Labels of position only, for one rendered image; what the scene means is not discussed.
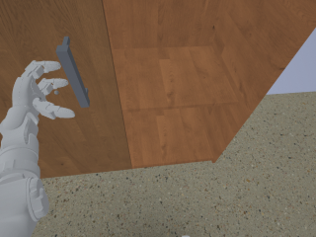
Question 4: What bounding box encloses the robot left forearm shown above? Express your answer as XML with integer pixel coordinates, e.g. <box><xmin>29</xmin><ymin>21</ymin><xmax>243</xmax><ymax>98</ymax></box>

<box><xmin>0</xmin><ymin>106</ymin><xmax>40</xmax><ymax>185</ymax></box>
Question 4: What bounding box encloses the robot left upper arm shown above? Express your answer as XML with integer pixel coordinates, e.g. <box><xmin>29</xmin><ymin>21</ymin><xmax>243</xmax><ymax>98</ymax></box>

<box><xmin>0</xmin><ymin>177</ymin><xmax>49</xmax><ymax>237</ymax></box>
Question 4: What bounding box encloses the wardrobe door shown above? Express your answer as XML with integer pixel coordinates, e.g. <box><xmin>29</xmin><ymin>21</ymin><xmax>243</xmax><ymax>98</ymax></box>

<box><xmin>0</xmin><ymin>0</ymin><xmax>132</xmax><ymax>179</ymax></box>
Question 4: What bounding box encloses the left robot hand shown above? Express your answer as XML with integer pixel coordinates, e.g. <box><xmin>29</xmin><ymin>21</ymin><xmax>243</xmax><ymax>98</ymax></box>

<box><xmin>12</xmin><ymin>60</ymin><xmax>75</xmax><ymax>119</ymax></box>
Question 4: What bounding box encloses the handle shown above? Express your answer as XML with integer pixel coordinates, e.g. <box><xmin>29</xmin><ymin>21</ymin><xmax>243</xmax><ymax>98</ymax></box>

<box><xmin>55</xmin><ymin>37</ymin><xmax>90</xmax><ymax>108</ymax></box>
